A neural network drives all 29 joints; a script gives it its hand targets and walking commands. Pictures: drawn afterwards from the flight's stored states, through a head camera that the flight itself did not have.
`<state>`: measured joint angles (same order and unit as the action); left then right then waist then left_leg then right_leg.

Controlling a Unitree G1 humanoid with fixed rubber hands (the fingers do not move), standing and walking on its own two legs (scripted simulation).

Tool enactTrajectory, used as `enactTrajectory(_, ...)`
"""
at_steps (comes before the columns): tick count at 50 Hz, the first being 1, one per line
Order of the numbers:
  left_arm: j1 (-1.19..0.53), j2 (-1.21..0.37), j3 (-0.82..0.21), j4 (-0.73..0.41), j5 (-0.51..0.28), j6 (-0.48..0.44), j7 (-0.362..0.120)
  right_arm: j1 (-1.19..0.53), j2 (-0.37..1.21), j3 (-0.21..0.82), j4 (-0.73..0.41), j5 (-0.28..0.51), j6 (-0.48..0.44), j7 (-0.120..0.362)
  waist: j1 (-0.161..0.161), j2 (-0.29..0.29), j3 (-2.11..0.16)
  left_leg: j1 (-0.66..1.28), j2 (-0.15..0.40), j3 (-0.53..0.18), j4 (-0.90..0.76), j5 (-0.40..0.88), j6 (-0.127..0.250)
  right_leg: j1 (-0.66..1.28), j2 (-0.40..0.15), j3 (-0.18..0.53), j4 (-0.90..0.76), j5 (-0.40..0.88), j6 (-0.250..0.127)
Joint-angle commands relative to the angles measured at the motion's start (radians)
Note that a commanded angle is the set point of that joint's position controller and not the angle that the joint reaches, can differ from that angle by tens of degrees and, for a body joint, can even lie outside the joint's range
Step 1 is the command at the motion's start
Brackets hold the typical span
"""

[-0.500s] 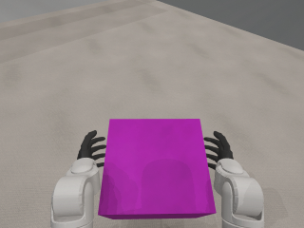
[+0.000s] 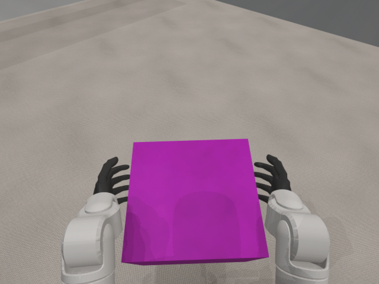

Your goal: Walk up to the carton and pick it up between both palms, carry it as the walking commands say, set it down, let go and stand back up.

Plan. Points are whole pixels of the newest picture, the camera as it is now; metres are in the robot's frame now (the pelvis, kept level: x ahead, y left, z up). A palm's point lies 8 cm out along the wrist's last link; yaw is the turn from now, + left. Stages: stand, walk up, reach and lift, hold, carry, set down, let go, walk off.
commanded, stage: carry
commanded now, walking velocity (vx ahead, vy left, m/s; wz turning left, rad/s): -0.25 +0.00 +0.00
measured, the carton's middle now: (192, 205) +0.30 -0.01 +0.02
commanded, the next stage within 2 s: none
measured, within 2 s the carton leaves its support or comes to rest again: neither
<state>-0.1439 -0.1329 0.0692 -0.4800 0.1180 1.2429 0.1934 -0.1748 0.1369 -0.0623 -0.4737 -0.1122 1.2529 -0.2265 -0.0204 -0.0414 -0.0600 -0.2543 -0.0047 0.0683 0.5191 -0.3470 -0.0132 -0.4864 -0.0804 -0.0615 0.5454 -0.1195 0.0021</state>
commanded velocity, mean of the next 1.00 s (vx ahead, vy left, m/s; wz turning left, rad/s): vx -0.25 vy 0.00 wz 0.00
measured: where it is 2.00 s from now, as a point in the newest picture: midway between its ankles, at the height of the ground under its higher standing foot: outside the picture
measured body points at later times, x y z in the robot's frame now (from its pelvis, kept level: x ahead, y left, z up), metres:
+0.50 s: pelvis -0.20 -0.01 +0.01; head -0.21 -0.03 +0.46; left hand +0.08 +0.12 +0.11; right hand +0.05 -0.20 +0.10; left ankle -0.16 +0.12 -0.65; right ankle -0.20 -0.11 -0.73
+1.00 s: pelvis -0.40 +0.02 +0.01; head -0.39 +0.04 +0.46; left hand -0.13 +0.20 +0.10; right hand -0.12 -0.12 +0.11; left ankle -0.33 +0.13 -0.73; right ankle -0.43 -0.11 -0.66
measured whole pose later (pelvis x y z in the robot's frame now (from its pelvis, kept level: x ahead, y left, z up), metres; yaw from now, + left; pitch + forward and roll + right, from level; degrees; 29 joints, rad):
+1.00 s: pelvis -0.40 +0.02 +0.01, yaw +1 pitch +3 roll -3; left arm -0.15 -0.13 0.04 -0.47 0.10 1.25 0.23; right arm -0.13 0.13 -0.07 -0.47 -0.13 1.22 -0.19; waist 0.04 0.00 -0.06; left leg -0.41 0.06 0.04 0.50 -0.14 0.02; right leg -0.47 0.01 -0.03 1.00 -0.47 0.04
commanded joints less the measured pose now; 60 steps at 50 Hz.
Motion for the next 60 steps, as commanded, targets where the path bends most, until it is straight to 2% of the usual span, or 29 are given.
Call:
enactTrajectory(1,-0.315,-0.931,-0.642,-0.076,-0.378,-0.001,-0.239,-0.265,0.964,0.622,-0.025,0.371,-0.005,0.271,0.024,0.252,-0.282,0.197,0.369,-0.319,-0.123,0.519,0.096,-0.028,-0.039,0.046,0.111,-0.075,0.034)
enactTrajectory(2,-0.403,-0.956,-0.672,-0.108,-0.396,-0.006,-0.242,-0.302,0.990,0.620,-0.044,0.380,-0.015,0.277,0.002,0.382,-0.214,0.094,0.470,-0.387,-0.183,0.709,0.200,-0.118,0.047,-0.028,0.372,-0.415,0.047)
enactTrajectory(3,-0.431,-0.983,-0.683,-0.115,-0.417,-0.012,-0.248,-0.315,1.003,0.618,-0.067,0.383,-0.021,0.280,0.003,0.301,-0.192,0.020,0.449,-0.358,-0.170,0.692,0.224,-0.108,0.065,0.055,0.590,-0.486,0.039)
enactTrajectory(4,-0.454,-1.012,-0.704,-0.130,-0.439,-0.022,-0.253,-0.317,1.013,0.609,-0.075,0.378,-0.030,0.284,0.013,0.221,-0.188,-0.023,0.385,-0.271,-0.158,0.556,0.192,-0.099,0.058,0.092,0.693,-0.426,0.034)
enactTrajectory(6,-0.470,-1.025,-0.735,-0.127,-0.465,-0.025,-0.257,-0.292,0.994,0.576,-0.061,0.352,-0.042,0.285,0.017,0.212,-0.213,-0.035,0.281,-0.125,-0.151,0.482,0.135,-0.088,0.074,0.084,0.769,-0.320,0.031)
enactTrajectory(14,-0.359,-0.947,-0.681,-0.030,-0.410,0.003,-0.243,-0.235,0.917,0.573,-0.041,0.331,-0.031,0.272,0.007,0.270,-0.288,0.142,0.295,-0.256,-0.155,0.488,0.153,0.059,0.102,-0.009,0.174,-0.387,0.040)
enactTrajectory(16,-0.337,-0.941,-0.652,-0.005,-0.397,0.006,-0.245,-0.248,0.911,0.588,-0.045,0.342,-0.025,0.270,0.017,0.242,-0.306,0.134,0.278,-0.235,-0.143,0.427,0.116,0.156,0.100,-0.026,-0.060,-0.278,0.033)
enactTrajectory(18,-0.328,-0.935,-0.625,0.010,-0.390,0.005,-0.252,-0.273,0.908,0.609,-0.046,0.354,-0.023,0.266,0.019,0.140,-0.297,-0.030,0.217,-0.172,-0.106,0.291,0.029,0.348,-0.009,0.078,-0.214,-0.144,0.008)
enactTrajectory(19,-0.329,-0.924,-0.614,0.017,-0.384,0.002,-0.256,-0.274,0.911,0.622,-0.052,0.355,-0.020,0.263,0.017,-0.078,-0.277,-0.227,0.121,-0.071,-0.004,0.112,-0.023,0.436,-0.173,0.271,-0.220,0.000,-0.037)
enactTrajectory(20,-0.330,-0.943,-0.607,0.021,-0.379,-0.011,-0.257,-0.327,0.924,0.653,-0.104,0.374,-0.015,0.271,0.029,-0.302,-0.206,-0.317,0.038,0.064,0.178,-0.104,-0.050,0.316,-0.369,0.378,-0.240,0.289,-0.150)
enactTrajectory(21,-0.370,-0.959,-0.610,-0.022,-0.381,-0.017,-0.258,-0.379,0.967,0.674,-0.100,0.396,-0.015,0.274,0.033,-0.242,-0.164,-0.333,0.020,-0.008,0.484,-0.236,-0.037,0.252,-0.366,0.332,-0.222,0.510,-0.207)
enactTrajectory(23,-0.370,-0.940,-0.587,-0.043,-0.354,-0.026,-0.254,-0.431,0.989,0.699,-0.094,0.429,-0.023,0.278,0.029,-0.097,-0.161,-0.295,0.002,-0.098,0.727,-0.147,-0.026,0.179,-0.259,0.175,-0.198,0.300,-0.180)
enactTrajectory(24,-0.373,-0.939,-0.581,-0.052,-0.349,-0.030,-0.253,-0.425,0.996,0.703,-0.098,0.436,-0.026,0.279,0.023,-0.099,-0.158,-0.306,0.003,-0.092,0.745,-0.080,-0.027,0.198,-0.220,0.128,-0.184,0.223,-0.157)
enactTrajectory(27,-0.336,-0.916,-0.560,-0.045,-0.336,-0.026,-0.247,-0.417,0.968,0.704,-0.106,0.432,-0.017,0.267,0.017,-0.122,-0.184,-0.314,0.010,-0.036,0.607,-0.064,-0.047,0.284,-0.176,0.117,-0.143,0.249,-0.127)
enactTrajectory(31,-0.288,-0.883,-0.554,-0.033,-0.328,-0.010,-0.237,-0.364,0.947,0.687,-0.074,0.416,0.006,0.255,0.032,-0.187,-0.224,-0.239,-0.011,0.007,0.352,-0.160,-0.027,0.358,-0.214,0.217,-0.161,0.319,-0.158)
enactTrajectory(35,-0.292,-0.890,-0.579,-0.029,-0.344,0.002,-0.234,-0.313,0.941,0.648,-0.037,0.396,0.015,0.257,0.025,-0.184,-0.271,-0.095,-0.010,-0.001,0.023,-0.106,-0.003,0.360,-0.215,0.241,-0.122,0.301,-0.127)
enactTrajectory(37,-0.307,-0.899,-0.602,-0.028,-0.360,0.003,-0.234,-0.292,0.948,0.631,-0.020,0.383,0.012,0.263,0.027,-0.082,-0.278,0.097,0.072,-0.045,-0.181,0.065,0.000,0.217,-0.160,0.180,-0.052,0.201,-0.050)
enactTrajectory(38,-0.303,-0.909,-0.616,-0.026,-0.363,0.004,-0.235,-0.281,0.943,0.619,-0.012,0.371,0.009,0.268,0.030,0.082,-0.258,0.178,0.225,-0.189,-0.184,0.205,0.038,0.053,-0.086,0.111,0.018,0.002,0.004)
enactTrajectory(39,-0.388,-0.929,-0.662,-0.079,-0.385,0.003,-0.240,-0.284,0.961,0.603,-0.006,0.366,-0.006,0.274,0.002,0.370,-0.189,0.090,0.437,-0.423,-0.235,0.403,0.149,-0.117,0.036,-0.014,0.219,-0.329,0.045)
enactTrajectory(40,-0.445,-0.964,-0.678,-0.086,-0.404,-0.003,-0.245,-0.327,0.987,0.607,-0.043,0.377,-0.014,0.278,-0.002,0.335,-0.157,-0.011,0.469,-0.413,-0.245,0.479,0.210,-0.104,0.063,0.029,0.510,-0.477,0.041)
enactTrajectory(42,-0.493,-1.027,-0.718,-0.116,-0.450,-0.021,-0.253,-0.334,1.011,0.590,-0.063,0.372,-0.031,0.288,0.013,0.205,-0.155,-0.095,0.337,-0.221,-0.225,0.253,0.145,-0.094,0.067,0.098,0.744,-0.361,0.026)
enactTrajectory(44,-0.488,-1.026,-0.735,-0.108,-0.462,-0.025,-0.253,-0.309,0.989,0.568,-0.060,0.352,-0.042,0.286,0.017,0.201,-0.204,-0.046,0.260,-0.112,-0.191,0.313,0.109,-0.091,0.083,0.081,0.769,-0.287,0.029)
enactTrajectory(51,-0.376,-0.947,-0.685,-0.021,-0.403,0.003,-0.238,-0.254,0.904,0.569,-0.039,0.336,-0.030,0.277,0.008,0.267,-0.277,0.126,0.299,-0.251,-0.168,0.441,0.144,0.040,0.102,-0.010,0.235,-0.387,0.042)
enactTrajectory(54,-0.347,-0.936,-0.643,0.013,-0.385,0.007,-0.241,-0.272,0.896,0.589,-0.041,0.350,-0.022,0.274,0.017,0.235,-0.306,0.121,0.279,-0.227,-0.151,0.387,0.101,0.179,0.094,-0.030,-0.090,-0.256,0.029)
enactTrajectory(56,-0.343,-0.931,-0.616,0.022,-0.382,0.004,-0.249,-0.298,0.897,0.610,-0.044,0.362,-0.022,0.269,0.017,0.111,-0.294,-0.057,0.209,-0.154,-0.093,0.269,0.014,0.371,-0.034,0.111,-0.215,-0.129,0.001)
enactTrajectory(57,-0.344,-0.925,-0.608,0.032,-0.374,-0.003,-0.251,-0.291,0.904,0.628,-0.056,0.362,-0.017,0.270,0.016,-0.153,-0.264,-0.252,0.093,-0.023,0.010,0.076,-0.049,0.415,-0.231,0.323,-0.209,0.087,-0.069)
enactTrajectory(58,-0.355,-0.953,-0.609,0.014,-0.378,-0.014,-0.254,-0.358,0.928,0.652,-0.102,0.386,-0.016,0.277,0.029,-0.277,-0.199,-0.302,0.049,0.058,0.234,-0.136,-0.052,0.289,-0.361,0.350,-0.224,0.362,-0.162)
enactTrajectory(59,-0.389,-0.961,-0.605,-0.020,-0.377,-0.019,-0.253,-0.398,0.968,0.674,-0.093,0.406,-0.017,0.279,0.034,-0.215,-0.169,-0.323,0.021,-0.015,0.493,-0.233,-0.040,0.253,-0.350,0.314,-0.204,0.524,-0.210)
enactTrajectory(60,-0.386,-0.950,-0.589,-0.027,-0.361,-0.024,-0.251,-0.434,0.980,0.691,-0.095,0.426,-0.021,0.281,0.034,-0.135,-0.169,-0.304,0.009,-0.070,0.636,-0.211,-0.034,0.217,-0.307,0.240,-0.186,0.455,-0.206)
